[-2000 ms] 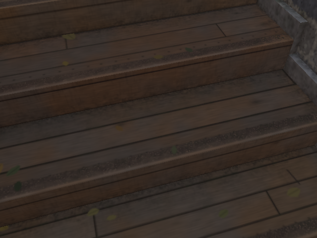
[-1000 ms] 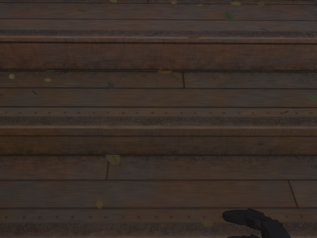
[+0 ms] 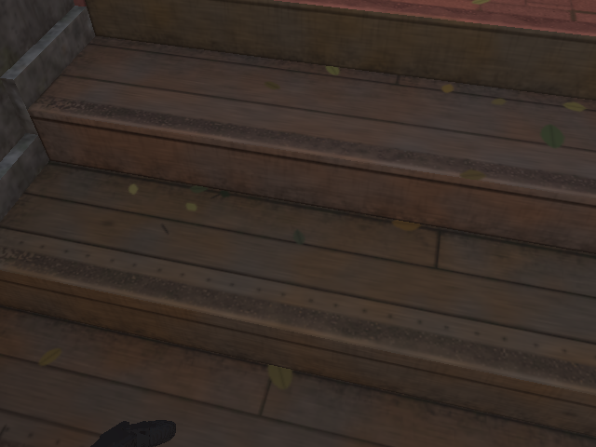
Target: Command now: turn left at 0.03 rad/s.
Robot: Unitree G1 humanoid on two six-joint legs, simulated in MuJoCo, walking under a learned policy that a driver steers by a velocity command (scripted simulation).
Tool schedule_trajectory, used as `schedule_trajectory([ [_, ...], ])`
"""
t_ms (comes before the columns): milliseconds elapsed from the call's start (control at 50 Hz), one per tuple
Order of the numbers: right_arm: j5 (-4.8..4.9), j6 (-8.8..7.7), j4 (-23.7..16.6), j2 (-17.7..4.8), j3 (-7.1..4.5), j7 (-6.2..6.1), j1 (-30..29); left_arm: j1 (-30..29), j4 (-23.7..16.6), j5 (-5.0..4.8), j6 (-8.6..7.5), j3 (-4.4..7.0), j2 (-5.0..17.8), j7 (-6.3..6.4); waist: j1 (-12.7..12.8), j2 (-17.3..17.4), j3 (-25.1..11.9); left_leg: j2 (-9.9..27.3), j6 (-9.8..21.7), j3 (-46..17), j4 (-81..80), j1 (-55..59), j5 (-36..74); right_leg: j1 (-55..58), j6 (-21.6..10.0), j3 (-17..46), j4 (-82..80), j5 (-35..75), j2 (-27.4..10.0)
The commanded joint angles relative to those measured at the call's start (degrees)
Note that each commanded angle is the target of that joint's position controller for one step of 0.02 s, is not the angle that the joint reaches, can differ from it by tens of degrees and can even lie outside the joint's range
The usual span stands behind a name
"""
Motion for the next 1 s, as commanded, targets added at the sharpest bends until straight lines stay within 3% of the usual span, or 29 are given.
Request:
schedule_trajectory([
  [20,-0.55,0.58,-4.96,-2.64,-0.60,-0.99,-0.81,3.07,-3.03,0.51,1.50,1.18,3.64,1.39,2.59,-0.16,-5.73,4.76,2.44,-3.15,-4.30,1.80,24.38,6.72,-0.86,1.58,-3.48,16.85,-3.65],
  [360,-0.68,1.15,-3.49,-0.54,-1.12,-1.44,4.83,12.01,4.84,1.07,1.21,2.26,4.79,1.88,1.36,0.10,-0.09,5.12,4.01,-3.06,-10.36,2.73,6.15,1.60,-1.89,3.11,-10.54,2.38,-3.56],
  [540,-0.45,0.98,-0.05,-0.22,-0.97,-1.42,8.51,15.92,8.10,1.30,1.38,2.32,4.59,1.96,1.57,-0.36,1.68,4.82,3.72,-2.38,-11.49,1.61,5.54,2.80,-2.76,3.73,-12.14,2.49,-3.91],
  [560,-0.46,1.08,0.63,-0.15,-0.97,-1.42,9.48,16.90,8.57,1.33,1.41,2.34,4.64,1.84,1.73,-0.47,0.98,4.34,3.89,-2.29,-12.10,1.58,0.65,3.29,-2.99,4.07,-13.09,-2.14,-3.89],
  [600,-0.60,1.40,1.07,-1.52,-1.58,-1.41,10.22,18.07,8.79,1.30,1.62,3.13,7.06,1.72,2.48,-3.01,3.24,1.81,4.80,-0.04,-8.99,-3.19,-11.48,3.28,-4.78,6.92,-14.66,-15.44,-4.63],
  [640,-0.96,1.38,0.02,-0.83,-1.59,-1.15,8.66,21.86,9.87,1.18,1.75,4.01,9.43,1.68,4.11,-7.23,5.72,-0.47,4.30,6.01,0.52,-10.22,-13.50,4.82,-9.16,15.62,-19.80,-27.86,-10.36],
  [660,-3.01,-1.10,-1.11,-6.56,-3.58,0.80,2.79,23.62,9.51,3.62,-1.43,4.13,11.75,-0.56,6.77,-9.88,11.57,-0.38,3.99,7.13,10.67,-23.84,-14.25,8.19,-19.69,26.45,-24.89,-33.07,-23.22],
  [680,-3.76,-1.94,-1.68,-4.25,-2.77,0.69,-1.52,25.27,9.23,3.84,-3.41,3.56,10.59,-0.39,9.46,-11.79,8.95,3.85,4.58,1.40,27.89,-28.31,-14.76,8.80,-23.10,36.01,-29.65,-28.55,-29.27],
  [700,-2.85,-2.76,-2.55,-1.43,-2.13,0.67,-3.15,20.31,7.92,4.02,-4.90,2.18,7.60,-0.35,6.58,-9.18,6.44,4.34,5.35,-1.82,37.90,-32.25,-12.24,9.64,-21.21,34.30,-28.58,-24.49,-28.28],
  [720,-2.15,-3.02,-1.78,-0.34,-1.88,0.72,-1.26,16.16,7.43,3.93,-5.38,1.16,5.45,-0.64,3.58,-7.64,3.82,4.75,5.85,-1.31,40.44,-29.93,-9.63,8.91,-17.59,27.10,-27.52,-20.98,-24.76],
  [740,-2.21,-2.85,-1.44,-0.78,-1.94,1.13,0.82,10.28,6.04,2.84,-5.51,0.97,5.78,-0.42,0.34,-5.02,3.01,5.35,5.60,3.60,32.39,-22.32,-8.81,4.86,-12.87,17.33,-28.41,-17.51,-19.06],
  [760,-0.37,-2.05,-1.15,-1.24,-1.89,3.06,3.69,17.44,10.26,0.20,-3.72,3.97,11.57,0.32,1.19,-3.66,5.55,5.50,3.25,10.86,22.98,-22.61,-6.66,8.58,-11.04,11.00,-26.11,-9.38,-12.53],
  [780,-0.40,-1.49,-1.23,0.14,-1.36,3.78,1.04,20.07,11.03,0.39,-3.02,3.53,9.90,0.72,3.50,-5.15,5.74,4.38,2.07,13.05,17.08,-18.10,-5.85,7.23,-10.65,7.94,-25.37,-3.74,-10.45],
  [800,-0.35,-1.11,-1.90,0.98,-1.07,3.98,0.15,20.87,11.55,0.92,-2.77,3.19,8.69,0.84,3.80,-7.28,6.14,4.00,1.54,13.39,12.50,-14.63,-4.33,6.07,-10.56,6.93,-24.65,-0.27,-10.50],
  [820,-0.20,-0.54,-1.39,1.52,-0.93,3.58,2.57,21.47,12.30,1.57,-2.57,3.52,9.05,0.82,2.94,-11.62,5.38,3.70,2.01,14.22,9.20,-8.73,-5.46,3.99,-10.82,5.87,-23.34,-0.87,-11.52],
  [840,-0.05,-0.25,-1.20,1.49,-0.96,2.61,6.23,20.20,12.87,1.20,-2.26,3.60,9.24,1.09,0.69,-12.45,5.09,3.65,2.94,14.60,4.57,-0.16,-4.74,-0.82,-11.71,5.37,-22.21,0.83,-12.45],
  [860,-0.12,-0.25,0.24,0.41,-1.61,1.74,12.49,18.09,12.80,1.02,-2.14,3.90,10.19,1.00,-3.20,-10.78,4.57,2.57,3.59,16.09,-0.83,9.47,-0.90,-5.40,-11.84,5.15,-18.15,3.22,-12.59],
  [880,-0.29,-0.53,3.45,-1.88,-2.89,0.91,20.72,16.76,12.65,1.05,-2.09,3.90,10.31,0.48,-6.98,-5.70,2.04,-0.19,3.57,17.18,-5.69,18.83,1.93,-7.44,-11.22,3.66,-7.77,11.40,-10.18],
  [900,-3.56,-2.12,11.10,-3.32,-3.19,2.20,31.79,6.76,8.87,7.98,-2.64,0.81,5.88,-4.70,-12.81,5.06,-3.47,3.91,6.50,6.85,-2.51,32.98,17.67,-20.36,-9.94,0.37,7.99,10.81,-6.38],
  [920,-6.00,-1.97,13.26,-12.69,-5.40,2.15,40.67,5.63,7.46,5.24,-2.69,-0.26,-2.30,-8.00,-14.72,12.32,-4.35,15.30,13.96,-11.81,-7.31,36.77,25.44,-32.85,-8.77,1.65,31.68,-2.35,2.33],
  [940,-2.12,-1.95,8.08,-9.92,-3.73,1.52,34.48,17.06,9.08,-0.79,-3.41,1.98,1.72,-4.81,-5.03,13.67,-9.09,23.74,7.30,-27.42,-14.90,33.26,32.07,-31.07,-6.33,5.61,49.30,-5.29,1.51],
  [960,-2.17,-1.71,6.08,-12.57,-4.22,1.25,25.80,23.18,9.28,-1.45,-3.14,1.51,1.81,-3.70,-0.33,17.69,-11.15,27.73,13.25,-37.09,-23.20,30.07,2.42,-35.00,-4.23,3.57,60.45,-3.53,-0.25],
  [980,-1.44,-1.86,5.56,-8.37,-3.35,1.10,17.27,11.34,6.34,1.21,-3.27,1.13,2.64,-3.29,-0.61,6.77,1.02,25.43,15.29,-34.01,-28.02,19.43,-26.96,-44.04,-3.08,1.16,68.62,1.26,-3.88],
  [1000,-0.90,-2.26,5.71,-4.94,-1.94,1.53,13.49,2.29,3.62,2.56,-3.12,1.18,2.64,-2.97,-1.67,3.27,5.99,21.77,14.93,-25.91,-27.11,12.86,-27.51,-48.37,-3.09,0.07,75.99,1.85,-4.75],
])
Next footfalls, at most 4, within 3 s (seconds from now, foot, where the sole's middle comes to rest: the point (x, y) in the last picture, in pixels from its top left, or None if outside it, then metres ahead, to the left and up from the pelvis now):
0.92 left None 0.14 0.16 -0.76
1.34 right None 0.44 -0.02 -0.61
1.82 left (253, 264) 0.78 0.12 -0.46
2.38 right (411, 135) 1.01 -0.22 -0.31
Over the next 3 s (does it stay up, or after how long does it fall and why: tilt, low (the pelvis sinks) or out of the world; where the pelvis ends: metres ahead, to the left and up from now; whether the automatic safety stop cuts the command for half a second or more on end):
stays up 1.25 -0.21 0.54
